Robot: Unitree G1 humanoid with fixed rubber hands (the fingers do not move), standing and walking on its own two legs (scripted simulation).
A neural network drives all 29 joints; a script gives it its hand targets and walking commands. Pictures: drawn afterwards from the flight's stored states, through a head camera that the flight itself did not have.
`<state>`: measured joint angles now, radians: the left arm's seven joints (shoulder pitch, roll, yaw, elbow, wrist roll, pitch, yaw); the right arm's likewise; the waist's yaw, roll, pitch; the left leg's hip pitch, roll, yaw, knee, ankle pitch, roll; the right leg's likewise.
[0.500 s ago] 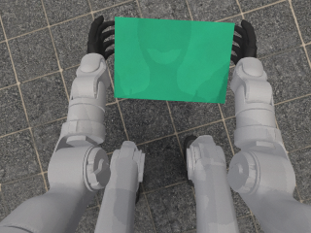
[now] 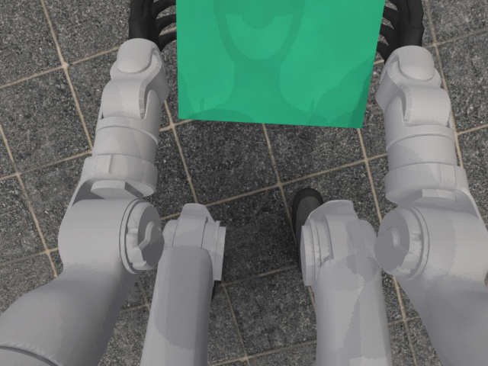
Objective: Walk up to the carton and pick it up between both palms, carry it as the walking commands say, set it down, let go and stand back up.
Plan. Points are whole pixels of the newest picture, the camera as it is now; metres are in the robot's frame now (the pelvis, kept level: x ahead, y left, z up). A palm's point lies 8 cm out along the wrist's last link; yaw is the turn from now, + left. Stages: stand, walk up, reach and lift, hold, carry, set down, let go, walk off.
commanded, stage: set down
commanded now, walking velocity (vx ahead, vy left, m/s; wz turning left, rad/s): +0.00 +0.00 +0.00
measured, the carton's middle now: (269, 61) +0.53 -0.06 -0.23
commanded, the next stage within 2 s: none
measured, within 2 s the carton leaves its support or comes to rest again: neither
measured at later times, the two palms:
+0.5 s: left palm (158, 51) +0.54 +0.11 -0.19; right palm (386, 52) +0.51 -0.22 -0.18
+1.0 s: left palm (158, 54) +0.54 +0.11 -0.19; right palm (383, 56) +0.51 -0.22 -0.19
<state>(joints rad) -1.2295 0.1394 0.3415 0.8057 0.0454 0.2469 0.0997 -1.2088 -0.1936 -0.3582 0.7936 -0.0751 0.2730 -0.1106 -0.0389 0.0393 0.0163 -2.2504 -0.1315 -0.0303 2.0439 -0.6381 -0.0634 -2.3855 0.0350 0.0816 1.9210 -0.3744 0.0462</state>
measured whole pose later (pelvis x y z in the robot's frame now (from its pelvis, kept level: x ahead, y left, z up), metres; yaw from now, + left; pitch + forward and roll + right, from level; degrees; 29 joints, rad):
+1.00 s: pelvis +0.00 +0.00 -0.03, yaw +0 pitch +41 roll +0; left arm -1.36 0.21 0.23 1.01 0.00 0.17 0.12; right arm -1.33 -0.30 -0.32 1.05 0.01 0.17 -0.04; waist -0.06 0.02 0.21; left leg -2.24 -0.18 -0.05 2.20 -0.68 -0.07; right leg -2.36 0.00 0.06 2.07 -0.42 0.05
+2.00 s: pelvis +0.01 +0.00 -0.03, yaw +0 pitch +42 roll +0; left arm -1.38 0.22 0.24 1.05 0.05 0.08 0.08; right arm -1.34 -0.31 -0.38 1.12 -0.01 0.05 -0.01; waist -0.06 0.02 0.22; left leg -2.24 -0.17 -0.05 2.22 -0.71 -0.06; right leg -2.36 0.00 0.06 2.08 -0.45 0.05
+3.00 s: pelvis +0.00 +0.00 +0.01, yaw +0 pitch +43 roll +1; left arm -1.28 0.34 0.15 0.96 -0.12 0.13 0.09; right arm -1.18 -0.39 -0.27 0.92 0.14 0.09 -0.04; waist -0.06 0.04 0.12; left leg -2.14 -0.10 -0.02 2.06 -0.67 -0.04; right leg -2.26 0.00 0.06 1.94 -0.43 0.04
